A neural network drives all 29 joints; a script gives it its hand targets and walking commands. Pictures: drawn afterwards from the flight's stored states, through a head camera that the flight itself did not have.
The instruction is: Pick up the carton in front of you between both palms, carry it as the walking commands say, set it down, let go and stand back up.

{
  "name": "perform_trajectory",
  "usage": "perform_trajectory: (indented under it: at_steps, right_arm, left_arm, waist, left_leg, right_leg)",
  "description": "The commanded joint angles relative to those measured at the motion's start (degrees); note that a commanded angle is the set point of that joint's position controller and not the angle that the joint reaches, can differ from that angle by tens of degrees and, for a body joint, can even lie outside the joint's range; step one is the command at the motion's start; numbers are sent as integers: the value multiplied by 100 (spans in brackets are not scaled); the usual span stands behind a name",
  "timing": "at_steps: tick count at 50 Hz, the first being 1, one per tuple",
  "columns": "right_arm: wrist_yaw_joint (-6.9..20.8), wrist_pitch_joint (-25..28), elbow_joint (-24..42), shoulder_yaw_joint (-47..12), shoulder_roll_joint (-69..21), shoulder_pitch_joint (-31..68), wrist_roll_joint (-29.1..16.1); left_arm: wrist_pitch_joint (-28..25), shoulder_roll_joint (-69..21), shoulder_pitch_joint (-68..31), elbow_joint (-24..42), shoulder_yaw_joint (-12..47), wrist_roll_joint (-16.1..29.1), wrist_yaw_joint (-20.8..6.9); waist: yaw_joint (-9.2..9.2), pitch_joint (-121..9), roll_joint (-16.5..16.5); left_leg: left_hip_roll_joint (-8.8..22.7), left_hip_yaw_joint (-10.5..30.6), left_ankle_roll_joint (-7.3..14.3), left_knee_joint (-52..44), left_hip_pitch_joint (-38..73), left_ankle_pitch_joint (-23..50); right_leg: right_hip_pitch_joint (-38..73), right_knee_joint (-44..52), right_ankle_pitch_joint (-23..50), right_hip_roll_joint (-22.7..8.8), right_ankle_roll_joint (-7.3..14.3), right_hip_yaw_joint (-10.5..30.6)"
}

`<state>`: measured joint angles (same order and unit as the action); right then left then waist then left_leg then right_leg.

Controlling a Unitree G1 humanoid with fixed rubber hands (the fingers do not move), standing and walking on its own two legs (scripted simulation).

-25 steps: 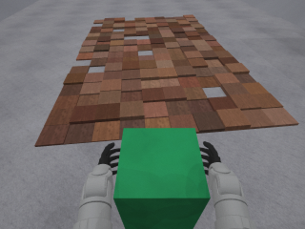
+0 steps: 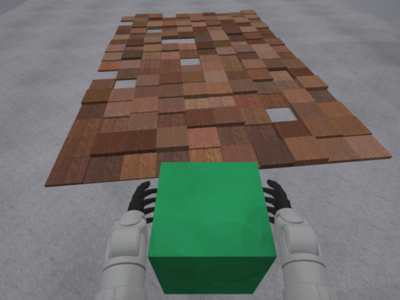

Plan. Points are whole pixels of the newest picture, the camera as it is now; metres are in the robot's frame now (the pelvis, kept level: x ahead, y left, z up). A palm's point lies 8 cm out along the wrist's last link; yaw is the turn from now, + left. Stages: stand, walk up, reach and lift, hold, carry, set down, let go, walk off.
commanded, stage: reach and lift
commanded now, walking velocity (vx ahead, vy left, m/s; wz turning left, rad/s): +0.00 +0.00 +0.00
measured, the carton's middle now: (208, 230) +0.30 +0.00 -0.04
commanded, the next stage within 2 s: hold in 0.36 s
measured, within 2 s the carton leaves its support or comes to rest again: neither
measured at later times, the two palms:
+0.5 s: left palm (134, 214) +0.29 +0.15 +0.05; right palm (284, 212) +0.29 -0.15 +0.05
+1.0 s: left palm (133, 216) +0.29 +0.15 +0.05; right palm (285, 214) +0.29 -0.15 +0.05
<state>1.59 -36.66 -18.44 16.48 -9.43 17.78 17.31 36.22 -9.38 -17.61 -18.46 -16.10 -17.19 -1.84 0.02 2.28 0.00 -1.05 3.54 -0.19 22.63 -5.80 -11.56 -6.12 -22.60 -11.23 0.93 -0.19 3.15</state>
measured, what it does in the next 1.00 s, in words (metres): stands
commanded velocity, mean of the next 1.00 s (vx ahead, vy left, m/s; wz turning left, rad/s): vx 0.00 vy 0.00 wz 0.00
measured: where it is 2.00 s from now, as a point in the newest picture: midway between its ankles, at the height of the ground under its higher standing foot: outside the picture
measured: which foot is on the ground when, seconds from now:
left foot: down 0.00-1.00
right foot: down 0.00-1.00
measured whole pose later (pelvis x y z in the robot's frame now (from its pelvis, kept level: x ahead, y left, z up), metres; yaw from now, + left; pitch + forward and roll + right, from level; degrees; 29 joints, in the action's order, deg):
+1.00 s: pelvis -0.01 +0.00 +0.00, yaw +0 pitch -9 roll +0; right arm 1.3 -43.2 -13.5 15.0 -9.3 17.4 16.0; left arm 42.8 -9.3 -17.2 -13.6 -14.8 -15.9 -1.6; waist -0.1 3.1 -0.1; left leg -1.0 3.5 -0.2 21.4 -1.9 -10.9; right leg -2.3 -21.5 -10.6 0.9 -0.2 3.3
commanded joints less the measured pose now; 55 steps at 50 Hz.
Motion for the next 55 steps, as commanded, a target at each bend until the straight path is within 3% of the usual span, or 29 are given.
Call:
perform_trajectory:
  at_steps: [1,17,23,29,39,55]
  right_arm:
    - [1193,73,86,-2988,-5151,2348,-1235]
    - [1143,-148,622,-3212,-4992,2068,-1396]
    - [1077,-387,1150,-3596,-5000,1968,-1625]
    - [1070,-598,877,-3215,-4735,2006,-1412]
    - [1130,-545,666,-3222,-4931,2626,-1419]
    - [1108,-547,657,-3209,-4956,2503,-1413]
  left_arm:
    - [-54,-5167,-2357,72,2979,1222,-1176]
    - [188,-5069,-2036,558,3177,1372,-1107]
    - [416,-4997,-1912,1117,3541,1597,-1051]
    - [625,-4716,-2012,860,3201,1393,-1061]
    - [565,-4894,-2623,642,3179,1389,-1121]
    - [559,-4874,-2513,660,3162,1373,-1113]
  waist:
    - [12,-1503,-8]
    - [-5,-1353,-13]
    - [-19,-1557,1]
    - [-4,-810,-10]
    - [-10,-1005,-3]
    - [-12,-1131,1]
  left_leg:
    - [-405,74,28,-334,374,1103]
    - [-401,112,3,-420,528,1336]
    - [-404,127,-4,-483,752,1659]
    - [-372,82,33,-606,441,652]
    - [-352,54,40,-525,357,264]
    - [-366,52,30,-528,479,653]
  right_leg:
    - [506,317,1084,395,12,100]
    - [618,384,1262,417,-6,114]
    - [851,466,1578,417,-25,145]
    - [556,575,602,380,19,104]
    - [526,482,221,353,39,80]
    - [662,495,641,366,13,91]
